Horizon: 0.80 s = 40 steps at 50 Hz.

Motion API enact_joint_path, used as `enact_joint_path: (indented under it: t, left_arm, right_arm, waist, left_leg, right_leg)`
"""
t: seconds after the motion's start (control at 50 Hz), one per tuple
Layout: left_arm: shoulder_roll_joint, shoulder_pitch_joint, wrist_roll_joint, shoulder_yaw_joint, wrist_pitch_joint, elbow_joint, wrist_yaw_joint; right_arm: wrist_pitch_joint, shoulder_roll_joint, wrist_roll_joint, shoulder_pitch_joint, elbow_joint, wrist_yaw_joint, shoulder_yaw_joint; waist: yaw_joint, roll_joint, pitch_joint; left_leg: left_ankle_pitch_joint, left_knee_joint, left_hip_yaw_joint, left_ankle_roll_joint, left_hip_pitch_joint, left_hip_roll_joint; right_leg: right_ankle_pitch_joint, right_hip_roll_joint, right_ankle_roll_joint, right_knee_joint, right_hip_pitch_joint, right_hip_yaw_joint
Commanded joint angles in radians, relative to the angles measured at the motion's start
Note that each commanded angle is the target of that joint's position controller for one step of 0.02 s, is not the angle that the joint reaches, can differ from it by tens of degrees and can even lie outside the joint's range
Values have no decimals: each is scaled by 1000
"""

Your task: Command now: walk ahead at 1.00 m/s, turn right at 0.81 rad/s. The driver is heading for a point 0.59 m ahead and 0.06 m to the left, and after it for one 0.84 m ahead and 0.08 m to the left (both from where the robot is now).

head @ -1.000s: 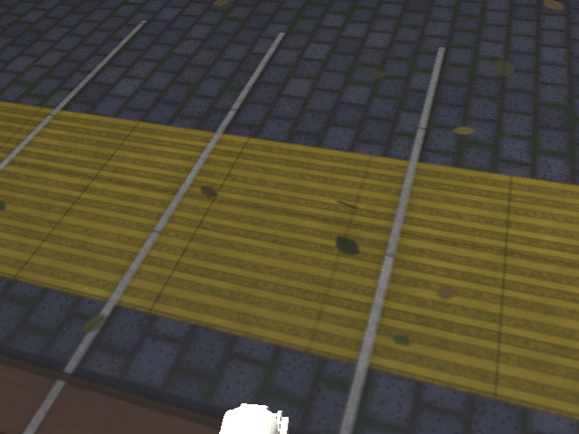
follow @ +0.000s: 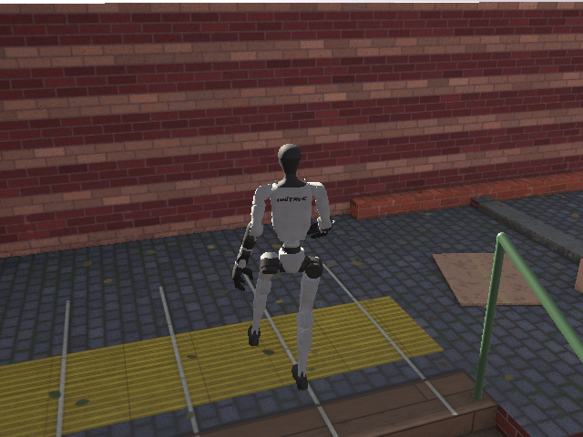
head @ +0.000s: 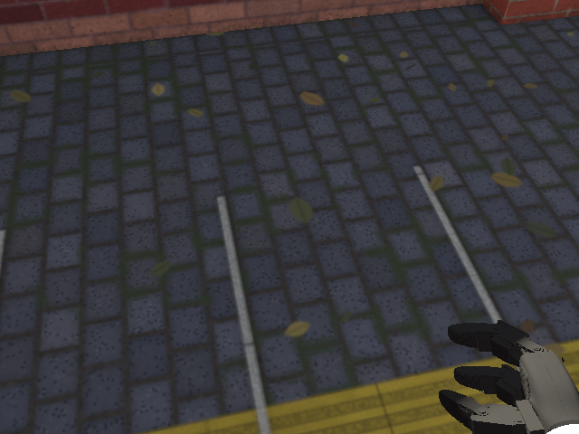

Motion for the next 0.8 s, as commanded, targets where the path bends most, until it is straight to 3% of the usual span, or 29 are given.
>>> enact_joint_path:
  t: [0.02,0.06,0.08,0.1,0.12,0.14,0.16,0.18,0.2,0.22,0.26,0.3,0.34,0.38,0.42,0.44,0.46,0.5,0.52,0.54,0.56,0.58,0.6,0.62,0.64,0.66,0.72,0.78,0.8]
  left_arm:
    - [177,-44,-16,42,-23,-66,-8]
    - [189,-17,-6,42,-25,-49,-3]
    - [219,-34,6,46,-26,-49,-3]
    - [228,-88,16,48,-27,-60,-4]
    - [138,-136,28,25,-35,-90,-2]
    - [-9,-2,-31,-14,-40,-143,-8]
    - [51,-23,-11,-23,-34,-130,3]
    - [86,-132,5,-17,-22,-128,0]
    - [84,-206,17,-21,-18,-148,-11]
    - [74,-276,32,-25,-14,-183,-23]
    - [34,-283,38,-42,5,-206,-42]
    - [28,-328,40,-52,14,-237,-47]
    - [46,-427,41,-61,13,-287,-51]
    - [52,-500,35,-73,10,-312,-67]
    - [27,-551,26,-84,11,-310,-78]
    - [18,-560,21,-89,7,-320,-77]
    - [32,-579,24,-88,6,-317,-71]
    - [57,-563,36,-78,5,-304,-51]
    - [83,-477,41,-66,5,-282,-41]
    - [111,-280,41,-48,2,-222,-28]
    - [164,-82,52,-22,0,-164,-12]
    - [263,-13,77,4,-3,-150,7]
    - [270,-27,63,9,1,-167,6]
    - [203,-103,50,3,0,-148,5]
    - [137,-149,42,-11,-11,-131,3]
    - [109,-176,43,-15,-22,-114,1]
    - [27,-170,17,-43,-56,-62,-3]
    - [38,-174,0,-48,-72,-27,-5]
    - [26,-291,-8,-48,-64,-64,6]
  right_arm:
    - [-1,-103,15,-11,-28,2,-27]
    - [-8,-150,4,59,0,-12,-49]
    - [-15,-186,6,190,35,-22,-70]
    - [-17,-225,6,380,80,-37,-94]
    - [-14,-297,-13,594,122,-56,-120]
    - [-16,-384,-43,563,143,-40,-136]
    - [-8,-316,-33,431,118,-20,-137]
    - [-9,-214,-24,347,110,-14,-119]
    - [-10,-169,-22,342,139,-11,-109]
    - [-16,-143,-20,375,178,-11,-98]
    - [-32,-109,-11,426,242,-10,-85]
    - [-47,-127,7,454,272,-8,-86]
    - [-56,-155,12,458,283,-9,-89]
    - [-59,-168,22,448,289,-4,-90]
    - [-62,-176,40,497,311,4,-87]
    - [-63,-209,36,514,317,6,-92]
    - [-60,-217,35,541,335,5,-93]
    - [-47,-260,27,579,358,-8,-97]
    - [-35,-283,18,591,370,-19,-98]
    - [-19,-297,13,584,375,-29,-100]
    - [-12,-281,14,558,359,-34,-95]
    - [-15,-120,22,611,309,-17,-63]
    - [-23,-127,62,641,274,-16,-66]
    - [-22,-190,53,500,256,-24,-84]
    - [-23,-171,46,436,249,-18,-76]
    - [-14,-144,40,424,260,-8,-70]
    - [34,-91,9,474,285,7,-67]
    - [36,-65,2,351,237,13,-62]
    - [6,-64,92,279,215,3,-63]
  waist:
    - [-24,-47,51]
    - [-45,-67,-23]
    - [-122,-78,-107]
    - [-245,-76,-194]
    - [-340,-1,-307]
    - [-192,439,-420]
    - [-166,304,-313]
    - [-170,134,-176]
    - [-164,32,-93]
    - [-159,24,-60]
    - [-123,73,-11]
    - [-103,73,40]
    - [-96,61,89]
    - [-91,49,114]
    - [-120,21,109]
    - [-114,57,135]
    - [-120,38,141]
    - [-105,77,84]
    - [-57,111,13]
    - [33,123,-94]
    - [128,103,-196]
    - [58,-147,-346]
    - [21,-245,-478]
    - [4,-117,-281]
    - [-20,-51,-121]
    - [-57,-18,-49]
    - [-155,-47,30]
    - [-171,-89,83]
    - [-168,-94,63]
  left_leg:
    - [196,-199,147,30,370,-104]
    - [131,-260,161,61,432,-159]
    - [55,-260,166,80,550,-184]
    - [-14,-231,168,88,752,-157]
    - [-318,-181,-14,103,986,-8]
    - [-530,-456,-662,214,1143,256]
    - [-735,-558,-794,260,1068,244]
    - [-693,-539,-602,258,931,207]
    - [-543,-540,-473,248,796,162]
    - [-440,-539,-368,230,721,120]
    - [-355,-572,-262,218,638,86]
    - [-292,-631,-196,226,616,90]
    - [-205,-705,-94,230,581,77]
    - [-72,-771,49,203,518,24]
    - [95,-849,127,195,500,-5]
    - [198,-835,130,197,531,33]
    - [349,-808,154,195,626,40]
    - [772,-660,190,179,785,55]
    - [959,-498,203,170,831,72]
    - [1003,-252,204,157,781,70]
    - [787,57,193,148,581,30]
    - [-54,459,176,150,284,-98]
    - [-376,690,42,161,98,-193]
    - [-246,692,27,173,0,-127]
    - [-168,618,40,170,1,-87]
    - [-145,562,38,165,46,-55]
    - [-198,459,42,118,167,-53]
    - [-96,239,106,98,143,-104]
    - [-28,161,82,96,127,-106]
  right_leg:
    - [560,-188,-86,-133,-273,174]
    - [858,-213,-43,30,-83,171]
    - [973,-226,-20,202,-36,163]
    - [934,-205,3,440,-116,136]
    - [668,-161,17,811,-309,87]
    - [-55,-9,67,1127,-596,18]
    - [-4,-87,44,1172,-754,15]
    - [80,-154,47,1133,-774,-10]
    - [107,-181,46,1072,-749,-20]
    - [100,-201,43,1012,-731,-2]
    - [76,-214,48,953,-729,20]
    - [90,-225,60,877,-802,27]
    - [188,-240,76,734,-833,1]
    - [341,-260,78,515,-711,-96]
    - [455,-234,55,414,-549,-200]
    - [455,-249,43,364,-528,-197]
    - [434,-238,29,328,-545,-221]
    - [319,-166,5,278,-486,-271]
    - [249,-128,-10,270,-383,-275]
    - [205,-104,-22,246,-154,-253]
    - [150,-185,-36,250,134,-152]
    - [-177,-494,-53,215,397,234]
    - [-310,-652,-89,-17,448,704]
    - [-285,-581,-59,-54,305,558]
    - [-147,-549,-43,-67,125,379]
    - [-23,-504,-16,-99,-3,261]
    - [653,-440,-1,-104,-182,3]
    - [976,-367,19,-138,-210,-188]
    - [898,-349,26,-131,-203,-205]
